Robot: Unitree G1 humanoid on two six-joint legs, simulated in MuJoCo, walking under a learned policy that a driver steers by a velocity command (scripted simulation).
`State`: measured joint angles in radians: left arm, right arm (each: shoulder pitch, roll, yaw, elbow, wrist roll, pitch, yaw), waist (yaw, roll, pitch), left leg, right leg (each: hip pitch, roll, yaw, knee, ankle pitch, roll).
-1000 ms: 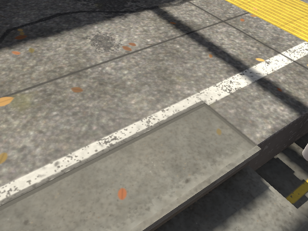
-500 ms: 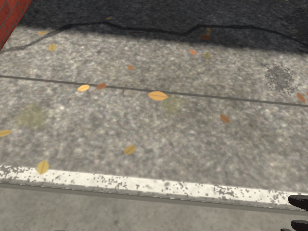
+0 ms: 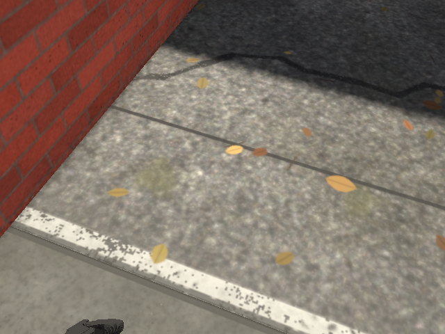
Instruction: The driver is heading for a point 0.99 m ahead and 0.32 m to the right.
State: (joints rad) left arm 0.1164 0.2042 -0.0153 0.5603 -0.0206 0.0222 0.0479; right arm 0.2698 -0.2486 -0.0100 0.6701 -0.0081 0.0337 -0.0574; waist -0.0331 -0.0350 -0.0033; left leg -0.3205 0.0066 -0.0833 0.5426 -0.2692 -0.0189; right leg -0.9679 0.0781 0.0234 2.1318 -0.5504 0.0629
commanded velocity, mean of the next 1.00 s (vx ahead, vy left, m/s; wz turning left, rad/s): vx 0.00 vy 0.00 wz -0.37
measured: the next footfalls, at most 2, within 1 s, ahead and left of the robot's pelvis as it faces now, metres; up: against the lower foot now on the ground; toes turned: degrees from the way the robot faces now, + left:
right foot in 0.22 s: +0.13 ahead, -0.20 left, +0.15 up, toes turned -11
left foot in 0.88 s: +0.31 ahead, -0.04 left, +0.15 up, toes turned -29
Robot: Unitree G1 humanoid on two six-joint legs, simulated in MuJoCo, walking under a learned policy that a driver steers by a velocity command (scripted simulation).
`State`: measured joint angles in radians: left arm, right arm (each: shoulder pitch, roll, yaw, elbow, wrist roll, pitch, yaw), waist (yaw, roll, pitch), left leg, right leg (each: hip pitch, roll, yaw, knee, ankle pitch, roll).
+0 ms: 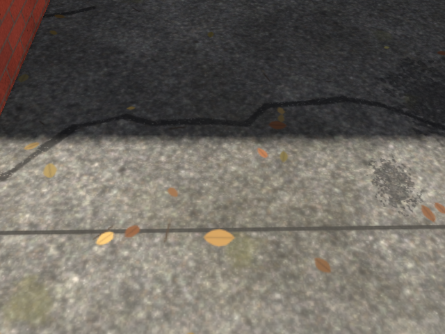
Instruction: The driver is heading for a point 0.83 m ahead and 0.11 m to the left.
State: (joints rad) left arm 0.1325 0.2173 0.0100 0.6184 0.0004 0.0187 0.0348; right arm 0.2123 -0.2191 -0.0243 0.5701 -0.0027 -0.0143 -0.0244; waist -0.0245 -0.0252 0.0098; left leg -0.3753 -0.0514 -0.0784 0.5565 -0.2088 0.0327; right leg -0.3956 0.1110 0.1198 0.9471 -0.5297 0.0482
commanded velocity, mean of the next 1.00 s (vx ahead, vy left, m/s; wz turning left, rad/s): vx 0.69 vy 0.00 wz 0.25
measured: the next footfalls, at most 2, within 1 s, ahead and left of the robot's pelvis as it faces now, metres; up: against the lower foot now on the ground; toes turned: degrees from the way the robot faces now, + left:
right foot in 0.32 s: +0.13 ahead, -0.14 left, +0.00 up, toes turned +23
left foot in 0.78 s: +0.43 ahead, +0.32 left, +0.00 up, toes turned +24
